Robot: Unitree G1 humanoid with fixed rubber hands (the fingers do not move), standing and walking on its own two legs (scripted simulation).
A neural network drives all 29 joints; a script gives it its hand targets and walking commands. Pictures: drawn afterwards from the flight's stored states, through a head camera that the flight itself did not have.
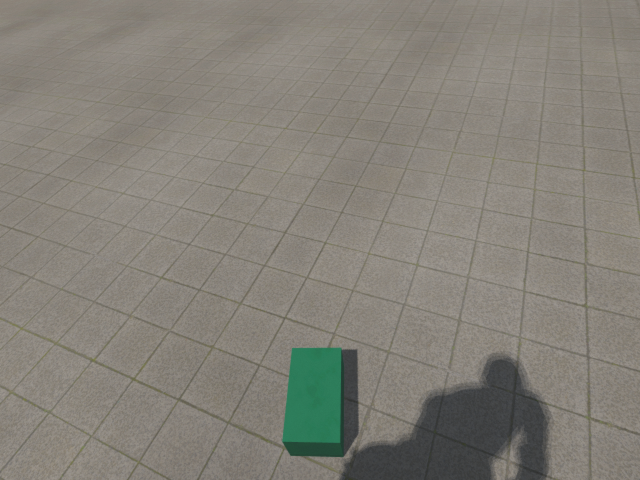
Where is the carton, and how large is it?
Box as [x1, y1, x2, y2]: [282, 348, 343, 456]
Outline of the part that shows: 292,348 282,441 291,455 343,456 343,363 341,349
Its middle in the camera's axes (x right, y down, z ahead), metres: -0.01 +0.49 +1.18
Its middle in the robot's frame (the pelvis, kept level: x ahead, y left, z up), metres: +0.50 +0.08 -0.72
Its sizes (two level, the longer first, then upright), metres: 0.272 0.156 0.140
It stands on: the floor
